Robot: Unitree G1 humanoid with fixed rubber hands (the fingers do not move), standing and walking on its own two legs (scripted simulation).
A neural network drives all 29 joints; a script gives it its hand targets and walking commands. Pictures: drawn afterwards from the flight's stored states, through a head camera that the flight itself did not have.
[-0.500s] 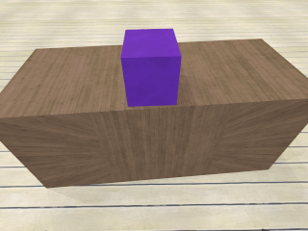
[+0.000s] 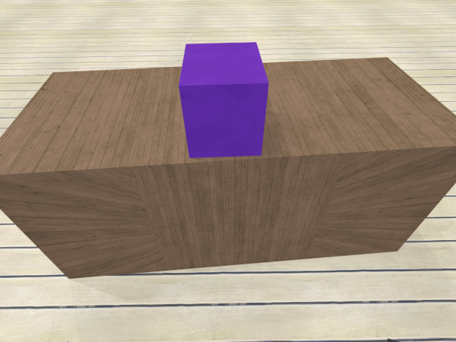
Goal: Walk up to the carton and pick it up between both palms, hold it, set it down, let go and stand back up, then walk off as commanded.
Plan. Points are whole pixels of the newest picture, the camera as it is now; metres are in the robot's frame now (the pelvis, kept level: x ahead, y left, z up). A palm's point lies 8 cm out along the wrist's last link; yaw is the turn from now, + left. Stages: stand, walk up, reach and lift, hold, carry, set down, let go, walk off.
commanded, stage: stand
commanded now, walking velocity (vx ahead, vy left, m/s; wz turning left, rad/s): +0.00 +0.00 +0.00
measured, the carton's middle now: (223, 99) +0.79 +0.01 +0.03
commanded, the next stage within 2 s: none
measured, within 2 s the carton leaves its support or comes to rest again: neither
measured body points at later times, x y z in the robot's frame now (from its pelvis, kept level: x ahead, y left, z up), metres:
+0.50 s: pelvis +0.00 +0.00 +0.00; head -0.01 -0.01 +0.45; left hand +0.11 +0.32 -0.10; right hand +0.10 -0.31 -0.11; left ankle +0.01 +0.12 -0.73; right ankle +0.07 -0.09 -0.73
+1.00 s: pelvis +0.00 +0.00 +0.00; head -0.01 -0.01 +0.45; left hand +0.11 +0.32 -0.10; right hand +0.10 -0.31 -0.11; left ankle +0.01 +0.12 -0.73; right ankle +0.07 -0.09 -0.73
